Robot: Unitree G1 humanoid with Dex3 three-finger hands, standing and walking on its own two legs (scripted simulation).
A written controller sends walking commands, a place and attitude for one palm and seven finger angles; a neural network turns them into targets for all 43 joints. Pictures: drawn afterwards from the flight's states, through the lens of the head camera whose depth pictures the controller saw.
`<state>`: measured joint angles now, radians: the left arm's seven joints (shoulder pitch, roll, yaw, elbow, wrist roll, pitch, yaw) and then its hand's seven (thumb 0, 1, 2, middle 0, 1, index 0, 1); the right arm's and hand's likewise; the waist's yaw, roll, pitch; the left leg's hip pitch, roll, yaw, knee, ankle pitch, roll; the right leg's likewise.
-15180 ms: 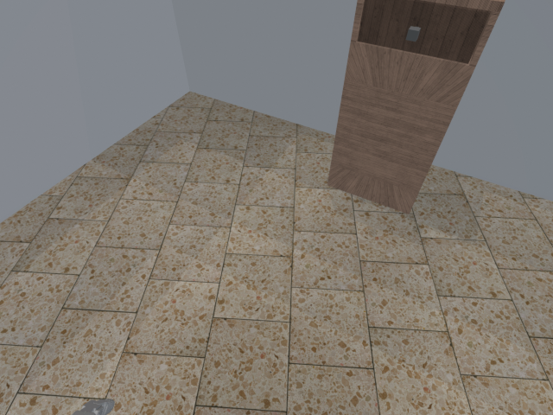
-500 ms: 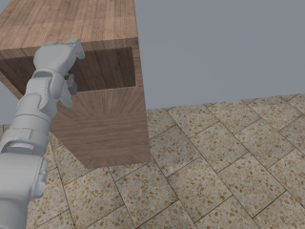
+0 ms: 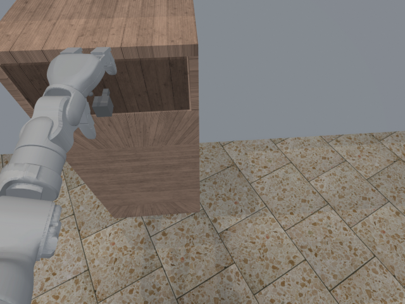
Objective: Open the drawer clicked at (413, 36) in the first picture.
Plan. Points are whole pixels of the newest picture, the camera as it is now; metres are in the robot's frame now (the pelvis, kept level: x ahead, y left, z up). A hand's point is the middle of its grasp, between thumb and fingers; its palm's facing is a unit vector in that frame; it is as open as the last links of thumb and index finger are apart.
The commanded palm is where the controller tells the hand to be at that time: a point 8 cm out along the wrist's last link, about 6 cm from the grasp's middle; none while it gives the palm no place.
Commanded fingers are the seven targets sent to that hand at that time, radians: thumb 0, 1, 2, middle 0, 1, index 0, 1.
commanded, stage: move the hooked fingers above the handle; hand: left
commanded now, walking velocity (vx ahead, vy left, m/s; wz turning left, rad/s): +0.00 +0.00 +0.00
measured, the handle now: (104, 101) +0.54 +0.23 +0.07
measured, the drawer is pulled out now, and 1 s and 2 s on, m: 0.00 0.00 0.00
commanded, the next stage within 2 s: none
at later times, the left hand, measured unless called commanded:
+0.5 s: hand (84, 106) +0.47 +0.24 +0.12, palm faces -0.05 +0.01 -1.00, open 13.8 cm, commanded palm +0.47 +0.24 +0.19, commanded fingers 0.00 -0.50 0.30 -0.30 -1.20 -0.30 -1.20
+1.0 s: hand (80, 106) +0.47 +0.25 +0.11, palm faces -0.14 +0.01 -0.99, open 13.7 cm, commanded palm +0.47 +0.25 +0.19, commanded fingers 0.00 -0.50 0.30 -0.30 -1.20 -0.30 -1.20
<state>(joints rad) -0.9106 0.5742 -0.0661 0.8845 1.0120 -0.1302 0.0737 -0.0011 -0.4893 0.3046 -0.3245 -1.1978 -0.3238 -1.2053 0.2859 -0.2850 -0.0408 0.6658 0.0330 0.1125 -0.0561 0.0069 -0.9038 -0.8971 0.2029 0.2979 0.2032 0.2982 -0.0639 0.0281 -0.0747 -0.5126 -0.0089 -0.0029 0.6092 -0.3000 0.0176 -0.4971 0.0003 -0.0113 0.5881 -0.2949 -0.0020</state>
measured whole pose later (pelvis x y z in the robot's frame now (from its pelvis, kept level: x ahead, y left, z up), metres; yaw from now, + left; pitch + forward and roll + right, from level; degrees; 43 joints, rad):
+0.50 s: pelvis +0.00 +0.01 +0.00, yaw -1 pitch +11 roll -1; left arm -0.86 0.58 -0.06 0.89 1.03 -0.11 0.03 0.00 -0.49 0.30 -0.33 -1.20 -0.32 -1.21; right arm 0.37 -0.27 -0.04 0.67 0.03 0.12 -0.06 0.01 -0.90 -0.90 0.21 0.30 0.20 0.30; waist -0.05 0.04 -0.07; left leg -0.51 -0.01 0.02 0.61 -0.30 0.03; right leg -0.50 0.00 0.01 0.58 -0.29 0.01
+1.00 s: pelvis +0.00 -0.01 +0.00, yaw -1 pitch +11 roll +0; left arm -0.86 0.63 -0.02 0.96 1.03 -0.08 -0.03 0.00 -0.49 0.31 -0.33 -1.20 -0.33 -1.22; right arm 0.32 -0.27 -0.01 0.63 0.05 0.13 -0.08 0.01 -0.90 -0.90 0.21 0.30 0.20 0.30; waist -0.07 0.05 -0.08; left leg -0.48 0.01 0.02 0.59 -0.30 0.01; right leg -0.48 0.02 0.01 0.58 -0.29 -0.01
